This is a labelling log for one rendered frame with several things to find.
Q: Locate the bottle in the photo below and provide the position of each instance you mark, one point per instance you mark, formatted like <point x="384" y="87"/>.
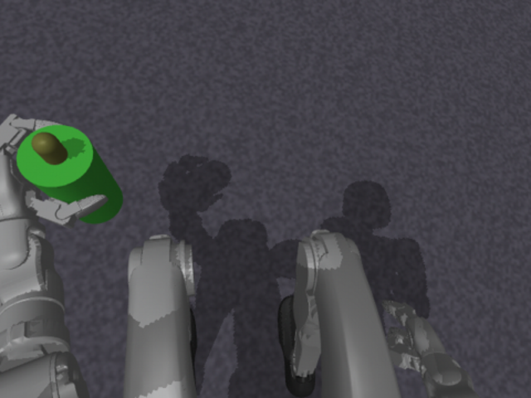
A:
<point x="62" y="162"/>

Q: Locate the left robot arm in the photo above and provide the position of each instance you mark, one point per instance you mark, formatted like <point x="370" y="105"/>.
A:
<point x="35" y="347"/>

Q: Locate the left robot hand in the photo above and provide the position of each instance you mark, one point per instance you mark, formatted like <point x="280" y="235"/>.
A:
<point x="21" y="198"/>

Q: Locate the right robot arm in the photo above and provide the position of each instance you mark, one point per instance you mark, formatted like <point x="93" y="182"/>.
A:
<point x="444" y="378"/>

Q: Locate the right robot foot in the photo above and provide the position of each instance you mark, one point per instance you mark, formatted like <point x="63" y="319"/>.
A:
<point x="298" y="386"/>

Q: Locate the right robot hand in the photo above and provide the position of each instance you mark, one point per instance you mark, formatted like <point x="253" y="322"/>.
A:
<point x="408" y="347"/>

